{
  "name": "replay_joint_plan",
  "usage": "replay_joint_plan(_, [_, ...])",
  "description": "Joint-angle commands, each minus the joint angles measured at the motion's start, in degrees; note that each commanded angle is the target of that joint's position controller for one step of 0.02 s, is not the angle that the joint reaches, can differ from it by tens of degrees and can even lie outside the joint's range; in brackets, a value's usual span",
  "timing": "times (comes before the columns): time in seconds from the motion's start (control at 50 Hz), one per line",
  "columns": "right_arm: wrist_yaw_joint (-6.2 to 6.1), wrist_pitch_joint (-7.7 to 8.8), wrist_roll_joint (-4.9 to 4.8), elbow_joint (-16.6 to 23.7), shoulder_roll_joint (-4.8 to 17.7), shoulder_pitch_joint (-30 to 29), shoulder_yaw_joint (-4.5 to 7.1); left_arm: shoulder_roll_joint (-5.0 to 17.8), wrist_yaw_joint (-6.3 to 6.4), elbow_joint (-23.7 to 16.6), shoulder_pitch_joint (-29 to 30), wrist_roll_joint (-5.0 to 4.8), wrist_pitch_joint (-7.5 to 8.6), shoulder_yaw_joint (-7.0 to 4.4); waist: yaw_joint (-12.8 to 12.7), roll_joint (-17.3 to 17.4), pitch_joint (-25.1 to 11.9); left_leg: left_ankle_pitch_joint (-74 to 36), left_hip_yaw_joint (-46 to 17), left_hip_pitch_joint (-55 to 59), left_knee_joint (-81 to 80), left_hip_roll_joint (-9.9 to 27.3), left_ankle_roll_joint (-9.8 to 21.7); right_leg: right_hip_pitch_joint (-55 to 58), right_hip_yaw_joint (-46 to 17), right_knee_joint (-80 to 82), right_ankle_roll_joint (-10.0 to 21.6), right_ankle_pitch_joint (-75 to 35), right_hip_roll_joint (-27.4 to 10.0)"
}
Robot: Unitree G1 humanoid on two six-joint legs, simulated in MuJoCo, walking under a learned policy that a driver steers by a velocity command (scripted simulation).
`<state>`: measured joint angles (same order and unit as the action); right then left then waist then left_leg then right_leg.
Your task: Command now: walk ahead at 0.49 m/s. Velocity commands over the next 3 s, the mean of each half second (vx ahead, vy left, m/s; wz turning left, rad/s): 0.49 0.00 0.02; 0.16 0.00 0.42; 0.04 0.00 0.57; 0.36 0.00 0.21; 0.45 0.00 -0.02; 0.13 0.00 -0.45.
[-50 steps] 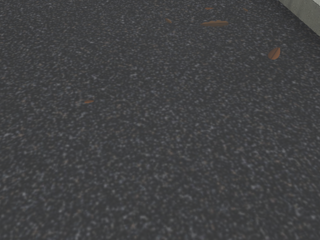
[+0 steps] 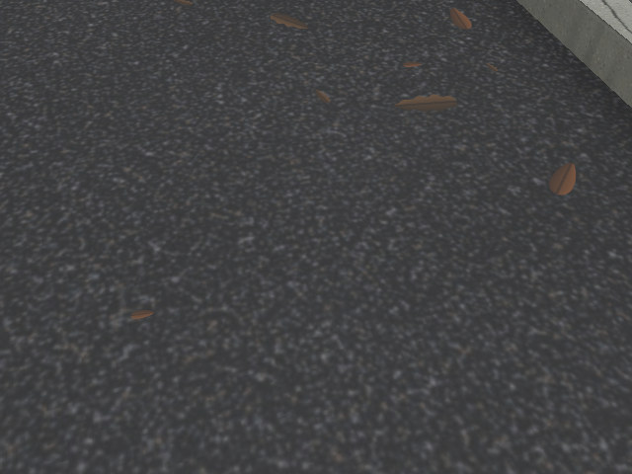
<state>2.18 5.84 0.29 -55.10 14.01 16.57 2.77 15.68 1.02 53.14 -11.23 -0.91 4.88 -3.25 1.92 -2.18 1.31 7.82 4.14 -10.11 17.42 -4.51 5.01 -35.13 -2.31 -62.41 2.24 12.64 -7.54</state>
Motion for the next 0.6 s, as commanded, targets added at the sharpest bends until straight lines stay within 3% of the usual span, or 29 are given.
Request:
replay_joint_plan(0.02, [-1.2, 0.94, -0.07, 3.0, 8.0, -1.7, 1.37, 3.0, 0.19, -2.9, -0.7, 0.78, -0.27, -0.8, -2.3, 4.4, 1.7, -5.3, -12.9, -1.7, -12.5, 16.3, 9.2, -4.6, -1.3, 7.5, -1.6, -8.7, -2.6])
replay_joint_plan(0.12, [-2.26, 0.22, -0.87, 1.4, 9.1, 3.7, 1.34, 1.3, -1.0, -6.0, 9.9, 0.4, 0.75, 0.11, 1.2, 4.4, 2.7, -7.4, -7.6, 1.3, -12.3, 14.0, 6.5, -1.5, 2.1, 25.7, -2.0, -21.3, 0.9])
replay_joint_plan(0.2, [-2.4, -0.99, -1.21, -0.6, 9.3, 8.1, 1.55, 1.7, -2.43, -8.7, 16.1, -0.13, 1.19, 0.6, 2.9, 4.3, 4.1, -9.4, -8.1, 10.7, -8.9, 17.2, 6.4, -4.1, 2.0, 31.7, -1.0, -18.0, 2.2])
replay_joint_plan(0.26, [-2.72, -2.03, -1.28, -0.9, 10.4, 7.6, 2.11, 3.7, -3.38, -9.6, 15.2, -0.28, 1.67, 0.13, 0.8, 5.8, 2.5, -18.4, -8.8, 16.3, -3.8, 19.6, 5.1, -1.0, 2.4, 34.2, 1.2, -11.0, 3.7])
replay_joint_plan(0.28, [-2.77, -2.3, -1.23, -0.5, 11.0, 6.4, 2.28, 5.1, -3.41, -8.9, 11.9, -0.25, 1.78, -0.5, -1.4, 6.9, 0.1, -27.8, -8.2, 16.6, 0.1, 19.2, 4.4, 4.6, 3.8, 34.5, 2.2, -8.9, 5.4])
replay_joint_plan(0.3, [-2.76, -2.66, -1.11, 0.0, 10.6, 5.1, 2.08, 7.1, -3.21, -6.7, 4.3, -0.18, 1.82, -1.7, -5.5, 7.0, -4.5, -36.2, -6.2, 15.2, 8.9, 16.9, 3.2, 15.1, 5.5, 35.7, 3.8, -9.5, 7.3])
replay_joint_plan(0.32, [-2.8, -2.67, -0.54, 1.0, 8.8, 4.9, 1.23, 10.6, -2.72, -3.8, -6.7, 0.32, 1.76, -3.07, -9.7, 5.4, -12.3, -31.3, -4.1, 6.4, 22.7, 14.0, 1.4, 32.5, 1.2, 33.0, 6.7, -11.2, 3.3])
replay_joint_plan(0.34, [-2.07, -1.51, -0.21, 2.0, 2.4, 11.6, -0.75, 16.5, -2.36, -2.1, -14.8, 1.26, 1.28, -4.65, -8.4, -7.0, -22.0, -8.0, -1.1, -18.2, 46.3, 4.9, -3.1, 57.5, -24.1, 34.2, 16.0, -3.6, -12.1])
replay_joint_plan(0.36, [-1.79, 0.02, -0.92, 1.1, 2.8, 11.0, -0.92, 12.5, -2.43, -1.7, -15.6, 0.68, 0.97, -3.39, -8.9, -11.0, -25.6, 24.5, -9.0, -28.0, 56.3, 0.9, -3.3, 61.3, -40.3, 43.5, 18.4, 1.3, -16.0])
replay_joint_plan(0.38, [-1.54, 1.07, -2.64, 2.8, 8.7, 5.3, 0.68, 9.1, -2.31, -2.3, -10.9, 0.25, 1.0, -2.21, -8.6, -7.9, -16.7, 22.6, -11.1, -33.6, 60.3, 4.8, -2.0, 54.7, -32.5, 44.6, 14.9, 3.4, -13.7])
replay_joint_plan(0.4, [-1.68, 1.51, -3.16, 4.0, 9.3, 1.2, 0.78, 7.2, -2.16, -3.7, -5.7, 0.37, 0.98, -1.6, -7.0, -4.4, -10.4, 17.1, -9.2, -33.6, 58.5, 8.1, -1.4, 45.6, -24.2, 46.0, 12.9, 0.0, -11.5])
replay_joint_plan(0.42, [-2.04, 1.36, -2.4, 4.2, 8.7, -0.9, 0.99, 5.5, -2.37, -4.2, -1.9, 0.75, 1.07, -1.03, -5.2, -0.9, -5.9, 12.8, -8.0, -31.5, 54.4, 10.3, -1.7, 36.9, -18.4, 48.3, 11.9, -4.5, -9.2])
replay_joint_plan(0.46, [-2.42, -0.52, -1.87, 3.2, 6.4, 1.6, 1.29, 3.3, -2.68, -4.2, 1.4, 1.71, 1.59, -0.41, -1.6, -2.3, -2.9, 8.9, -8.5, -24.2, 49.9, 12.5, -2.3, 27.2, -10.6, 51.9, 10.2, -12.0, -6.5])
replay_joint_plan(0.5, [-2.86, -2.08, -1.82, 2.5, 4.3, 3.8, 1.18, 4.3, -2.61, -3.0, 1.1, 2.16, 2.2, -0.66, 0.1, -1.6, -1.8, 8.3, -8.4, -21.4, 47.7, 11.6, -3.7, 22.9, -3.7, 52.1, 10.7, -28.9, -6.0])
replay_joint_plan(0.54, [-3.15, -2.63, -1.39, 3.9, 4.2, 1.9, 1.31, 5.6, -1.73, -2.2, 1.1, 2.6, 2.25, -0.96, 0.6, -1.8, -1.0, 3.5, -8.7, -22.7, 41.9, 10.6, -4.9, 21.9, 2.0, 52.0, 10.2, -37.5, -5.2])
replay_joint_plan(0.6, [-2.39, -2.51, -0.69, 6.4, 3.3, -4.0, 0.95, 6.8, -0.21, -2.3, 2.1, 2.26, 1.42, -0.98, -0.8, -2.3, -1.4, -8.2, -5.3, -19.5, 27.6, 9.4, -5.1, 21.8, 8.8, 51.6, 8.2, -37.2, -2.5])
